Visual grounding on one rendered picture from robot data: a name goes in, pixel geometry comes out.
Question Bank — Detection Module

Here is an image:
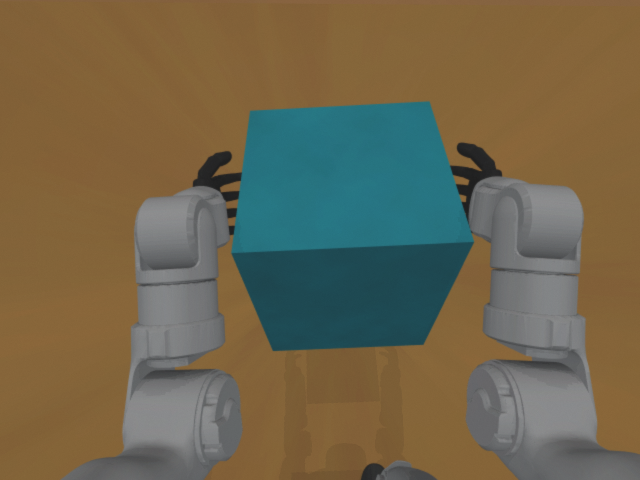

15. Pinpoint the carton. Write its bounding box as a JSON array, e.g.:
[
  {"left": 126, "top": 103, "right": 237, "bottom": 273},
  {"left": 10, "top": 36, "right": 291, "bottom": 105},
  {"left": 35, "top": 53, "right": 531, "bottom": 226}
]
[{"left": 231, "top": 101, "right": 474, "bottom": 351}]

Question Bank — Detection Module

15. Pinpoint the robot right shin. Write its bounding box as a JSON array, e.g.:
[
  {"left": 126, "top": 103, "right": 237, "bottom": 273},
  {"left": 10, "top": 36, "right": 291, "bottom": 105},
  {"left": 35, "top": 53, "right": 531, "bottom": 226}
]
[{"left": 380, "top": 460, "right": 412, "bottom": 475}]

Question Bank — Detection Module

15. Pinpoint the left robot forearm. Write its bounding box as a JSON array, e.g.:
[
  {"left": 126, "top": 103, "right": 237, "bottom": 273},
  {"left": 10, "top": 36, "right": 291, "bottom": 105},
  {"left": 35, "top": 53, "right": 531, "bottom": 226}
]
[{"left": 122, "top": 186, "right": 230, "bottom": 445}]

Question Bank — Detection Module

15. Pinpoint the right robot forearm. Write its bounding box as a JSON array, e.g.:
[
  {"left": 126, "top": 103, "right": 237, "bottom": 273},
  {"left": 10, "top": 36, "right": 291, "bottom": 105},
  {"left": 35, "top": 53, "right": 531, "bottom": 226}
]
[{"left": 468, "top": 176, "right": 597, "bottom": 434}]

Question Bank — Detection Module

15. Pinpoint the robot right hand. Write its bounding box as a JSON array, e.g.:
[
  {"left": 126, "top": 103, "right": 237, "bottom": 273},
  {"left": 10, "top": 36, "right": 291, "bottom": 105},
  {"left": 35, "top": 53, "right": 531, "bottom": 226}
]
[{"left": 450, "top": 143, "right": 502, "bottom": 233}]

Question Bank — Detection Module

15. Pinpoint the robot left upper arm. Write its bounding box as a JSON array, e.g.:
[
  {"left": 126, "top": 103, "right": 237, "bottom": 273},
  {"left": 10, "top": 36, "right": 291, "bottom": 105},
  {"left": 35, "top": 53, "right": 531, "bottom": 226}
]
[{"left": 61, "top": 369, "right": 243, "bottom": 480}]

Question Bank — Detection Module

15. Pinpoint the robot right upper arm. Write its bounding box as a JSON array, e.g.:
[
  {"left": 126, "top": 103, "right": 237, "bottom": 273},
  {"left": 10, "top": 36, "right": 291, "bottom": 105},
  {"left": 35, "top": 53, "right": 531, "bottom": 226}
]
[{"left": 466, "top": 359, "right": 640, "bottom": 480}]

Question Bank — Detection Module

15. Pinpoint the robot left hand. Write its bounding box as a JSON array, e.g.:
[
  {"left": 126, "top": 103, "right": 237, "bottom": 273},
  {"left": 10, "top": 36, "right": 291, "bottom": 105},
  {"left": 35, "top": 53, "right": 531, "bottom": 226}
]
[{"left": 193, "top": 151, "right": 242, "bottom": 235}]

